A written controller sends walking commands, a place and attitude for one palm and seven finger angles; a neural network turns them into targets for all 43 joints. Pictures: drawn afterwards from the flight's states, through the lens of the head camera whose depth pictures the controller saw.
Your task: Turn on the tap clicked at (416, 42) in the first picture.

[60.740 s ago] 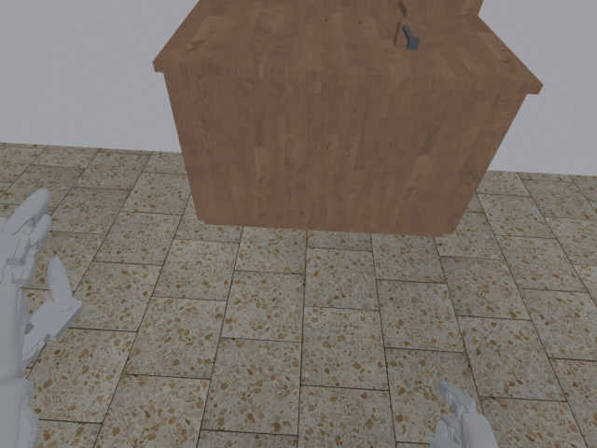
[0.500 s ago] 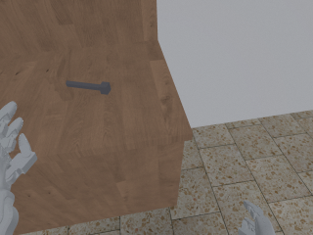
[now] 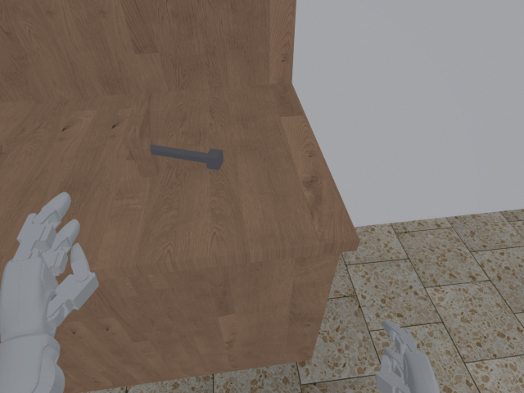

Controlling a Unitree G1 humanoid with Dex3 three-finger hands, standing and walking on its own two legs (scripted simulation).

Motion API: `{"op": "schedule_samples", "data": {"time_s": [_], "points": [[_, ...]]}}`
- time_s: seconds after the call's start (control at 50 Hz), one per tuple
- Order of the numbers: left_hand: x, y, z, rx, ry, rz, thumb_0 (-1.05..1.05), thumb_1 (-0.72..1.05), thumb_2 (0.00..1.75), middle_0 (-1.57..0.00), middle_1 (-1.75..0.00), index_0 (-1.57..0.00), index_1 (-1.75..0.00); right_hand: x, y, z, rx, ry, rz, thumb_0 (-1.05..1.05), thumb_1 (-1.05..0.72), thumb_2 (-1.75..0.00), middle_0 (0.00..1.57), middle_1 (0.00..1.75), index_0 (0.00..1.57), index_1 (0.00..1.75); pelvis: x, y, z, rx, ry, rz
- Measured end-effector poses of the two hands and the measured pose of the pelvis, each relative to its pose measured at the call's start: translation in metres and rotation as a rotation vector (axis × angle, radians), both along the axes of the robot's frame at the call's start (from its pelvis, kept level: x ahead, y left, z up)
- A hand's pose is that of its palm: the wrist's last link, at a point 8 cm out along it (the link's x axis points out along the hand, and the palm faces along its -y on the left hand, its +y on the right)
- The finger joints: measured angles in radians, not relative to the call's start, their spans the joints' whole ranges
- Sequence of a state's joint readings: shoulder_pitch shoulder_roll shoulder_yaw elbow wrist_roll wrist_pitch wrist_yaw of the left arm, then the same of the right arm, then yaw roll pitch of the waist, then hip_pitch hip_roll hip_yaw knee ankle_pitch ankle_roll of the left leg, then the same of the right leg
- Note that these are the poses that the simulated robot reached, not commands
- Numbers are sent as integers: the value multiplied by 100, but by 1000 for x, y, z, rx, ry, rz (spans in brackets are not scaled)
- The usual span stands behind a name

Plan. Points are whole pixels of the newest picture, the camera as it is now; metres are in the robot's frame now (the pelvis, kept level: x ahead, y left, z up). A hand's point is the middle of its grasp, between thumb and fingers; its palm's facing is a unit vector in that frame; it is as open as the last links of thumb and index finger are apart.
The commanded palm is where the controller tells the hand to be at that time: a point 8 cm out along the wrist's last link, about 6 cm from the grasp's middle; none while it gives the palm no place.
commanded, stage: turn the palm inward beside the body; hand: left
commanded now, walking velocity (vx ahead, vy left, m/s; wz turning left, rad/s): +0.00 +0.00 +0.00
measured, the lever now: (214, 159) +0.49 +0.17 +0.10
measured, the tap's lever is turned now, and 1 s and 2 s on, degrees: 68 68 68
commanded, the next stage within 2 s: reach beside the lever's end, fingers flat in 0.86 s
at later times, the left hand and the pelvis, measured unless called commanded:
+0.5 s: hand (116, 307) +0.16 +0.19 +0.15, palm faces +0.47 -0.87 -0.14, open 7.4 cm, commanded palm +0.11 +0.23 +0.17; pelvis -0.02 -0.04 +0.00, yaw +1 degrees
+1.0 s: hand (137, 293) +0.18 +0.18 +0.15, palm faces +0.46 -0.88 -0.14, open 7.4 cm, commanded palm +0.13 +0.23 +0.16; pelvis +0.01 -0.05 +0.00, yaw +1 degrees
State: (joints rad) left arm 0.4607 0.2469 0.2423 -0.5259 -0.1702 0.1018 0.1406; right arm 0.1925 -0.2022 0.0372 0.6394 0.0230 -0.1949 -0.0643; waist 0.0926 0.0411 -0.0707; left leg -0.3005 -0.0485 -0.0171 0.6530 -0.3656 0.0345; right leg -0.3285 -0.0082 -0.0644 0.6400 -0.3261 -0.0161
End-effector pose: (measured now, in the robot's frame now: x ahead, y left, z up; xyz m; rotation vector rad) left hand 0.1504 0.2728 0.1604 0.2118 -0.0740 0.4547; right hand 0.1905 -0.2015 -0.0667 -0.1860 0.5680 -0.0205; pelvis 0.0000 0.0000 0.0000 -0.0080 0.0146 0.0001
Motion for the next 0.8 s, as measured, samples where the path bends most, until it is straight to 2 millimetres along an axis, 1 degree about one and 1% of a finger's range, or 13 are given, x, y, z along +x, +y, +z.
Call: {"op": "schedule_samples", "data": {"time_s": [0.08, 0.16, 0.3, 0.4, 0.5, 0.64, 0.8], "points": [[-9, -6, -2, -14, 5, -4, 2, 90, 90, -21, -30, -21, -31, -6, -1, 1, -7, -2, 6, 1, -90, -90, 21, 30, 20, 30, -6, -2, 0, 2, -12, 2], [-17, -11, 0, -17, 2, -4, 2, 90, 90, -21, -30, -21, -31, -12, -6, 2, -8, -7, 0, 1, -90, -90, 21, 30, 20, 30, -12, -6, 0, 5, -24, 3], [-28, -22, 0, -41, 21, 18, 2, 90, 90, -21, -30, -21, -31, -20, -22, -1, 0, -13, -17, 1, -90, -90, 21, 30, 20, 30, -18, -18, 0, 9, -39, 7], [-32, -34, -3, -64, 36, 30, 2, 90, 90, -20, -30, -21, -31, -22, -36, -3, 0, -18, -22, 1, -90, -90, 20, 30, 20, 30, -19, -29, 0, 10, -43, 14], [-30, -45, -2, -74, 38, 37, 2, 90, 90, -20, -30, -21, -31, -19, -49, -4, 4, -24, -22, 1, -90, -90, 20, 30, 20, 30, -17, -39, -1, 10, -40, 21], [-22, -57, -2, -67, 56, 38, 2, 90, 90, -20, -30, -21, -31, -6, -62, -6, 10, -31, -21, 1, -90, -90, 20, 30, 20, 30, -8, -49, -1, 9, -22, 24], [-15, -62, -1, -71, 44, 40, 2, 90, 90, -21, -30, -21, -31, 6, -68, -7, 11, -35, -17, 1, -90, -90, 20, 30, 20, 30, 3, -54, -2, 17, -2, 26]]}}
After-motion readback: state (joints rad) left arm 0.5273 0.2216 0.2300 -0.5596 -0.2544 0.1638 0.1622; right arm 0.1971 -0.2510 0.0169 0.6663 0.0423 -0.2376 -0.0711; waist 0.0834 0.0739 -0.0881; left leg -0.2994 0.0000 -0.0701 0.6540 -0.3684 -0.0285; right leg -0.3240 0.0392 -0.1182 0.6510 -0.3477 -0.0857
